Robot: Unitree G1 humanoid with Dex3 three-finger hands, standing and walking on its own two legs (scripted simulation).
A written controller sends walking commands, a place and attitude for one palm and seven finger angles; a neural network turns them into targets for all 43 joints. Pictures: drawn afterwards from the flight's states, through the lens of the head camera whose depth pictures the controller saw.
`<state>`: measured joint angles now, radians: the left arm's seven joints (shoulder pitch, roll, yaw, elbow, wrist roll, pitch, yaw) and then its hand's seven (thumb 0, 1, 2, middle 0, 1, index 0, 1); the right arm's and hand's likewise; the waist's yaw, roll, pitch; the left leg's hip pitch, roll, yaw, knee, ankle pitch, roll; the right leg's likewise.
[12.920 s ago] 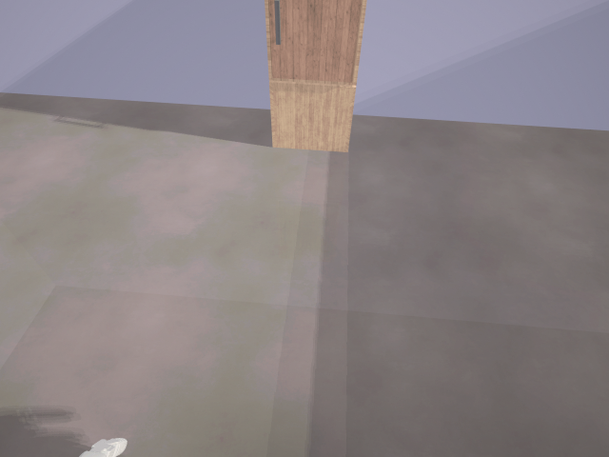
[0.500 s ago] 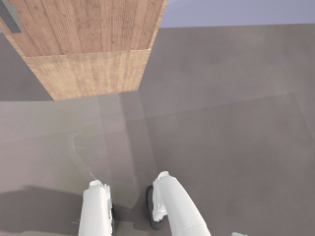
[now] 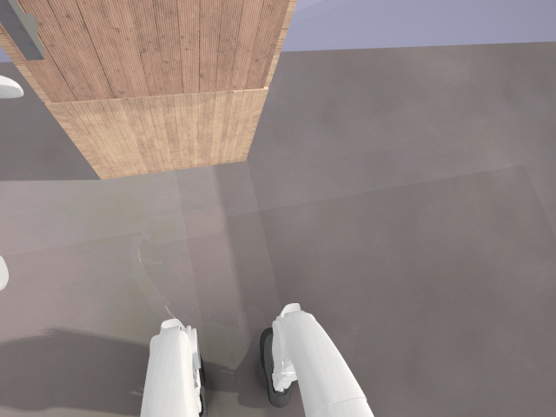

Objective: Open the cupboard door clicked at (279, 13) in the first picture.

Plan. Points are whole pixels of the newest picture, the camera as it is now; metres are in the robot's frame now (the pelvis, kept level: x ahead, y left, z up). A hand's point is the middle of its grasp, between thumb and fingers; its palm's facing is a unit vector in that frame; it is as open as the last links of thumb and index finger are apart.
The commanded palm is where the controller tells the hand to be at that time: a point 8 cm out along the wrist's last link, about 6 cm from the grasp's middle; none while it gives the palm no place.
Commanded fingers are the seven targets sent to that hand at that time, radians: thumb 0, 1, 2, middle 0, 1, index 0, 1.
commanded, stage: slide the fingers in behind the handle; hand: left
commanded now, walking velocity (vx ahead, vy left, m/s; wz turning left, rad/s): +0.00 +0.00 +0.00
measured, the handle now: out of the picture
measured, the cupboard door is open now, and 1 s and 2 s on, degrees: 0 0 0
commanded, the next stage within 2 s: close the thumb around the handle in 1.32 s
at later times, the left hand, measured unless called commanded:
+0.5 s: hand out of the picture +0.56 +0.27 +0.06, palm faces +0.12 -0.99 -0.02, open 14.0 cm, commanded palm +0.55 +0.28 +0.05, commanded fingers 0.00 -0.50 0.30 -0.30 -1.20 -0.30 -1.20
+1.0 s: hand (29, 23) +0.58 +0.24 +0.06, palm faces +0.13 -0.99 +0.00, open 13.9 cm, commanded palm +0.56 +0.25 +0.05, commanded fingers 0.00 -0.50 0.30 -0.30 -1.20 -0.30 -1.20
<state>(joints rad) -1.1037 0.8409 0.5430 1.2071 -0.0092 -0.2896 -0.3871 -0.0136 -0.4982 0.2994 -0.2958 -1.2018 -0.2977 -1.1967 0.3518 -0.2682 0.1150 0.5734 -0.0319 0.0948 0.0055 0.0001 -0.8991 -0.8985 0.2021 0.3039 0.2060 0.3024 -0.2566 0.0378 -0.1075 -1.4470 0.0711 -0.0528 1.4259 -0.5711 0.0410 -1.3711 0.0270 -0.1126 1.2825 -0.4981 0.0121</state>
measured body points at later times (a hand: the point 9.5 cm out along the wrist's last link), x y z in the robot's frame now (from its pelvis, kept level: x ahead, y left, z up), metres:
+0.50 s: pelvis +0.00 -0.01 +0.00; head +0.21 +0.05 +0.40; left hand +0.54 +0.32 +0.06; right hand +0.01 -0.27 -0.09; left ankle +0.03 +0.09 -0.59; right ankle +0.05 -0.14 -0.59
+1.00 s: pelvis +0.01 -0.01 +0.01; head +0.22 +0.04 +0.40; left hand +0.56 +0.29 +0.06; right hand +0.00 -0.26 -0.09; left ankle +0.03 +0.09 -0.59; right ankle +0.05 -0.14 -0.59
